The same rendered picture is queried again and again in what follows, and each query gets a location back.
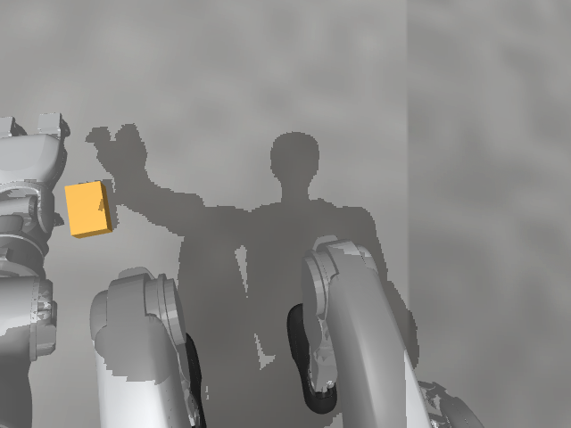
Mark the small box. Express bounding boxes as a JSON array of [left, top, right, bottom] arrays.
[[65, 181, 112, 239]]

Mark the left robot foot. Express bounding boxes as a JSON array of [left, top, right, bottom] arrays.
[[185, 333, 207, 428]]

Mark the right robot hand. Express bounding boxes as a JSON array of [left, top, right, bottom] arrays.
[[418, 381, 484, 428]]

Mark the right robot foot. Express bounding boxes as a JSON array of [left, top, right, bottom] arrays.
[[287, 303, 337, 415]]

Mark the left robot arm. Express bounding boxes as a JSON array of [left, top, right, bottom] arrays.
[[0, 182, 57, 428]]

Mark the left robot hand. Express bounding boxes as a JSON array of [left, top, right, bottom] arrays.
[[0, 112, 70, 226]]

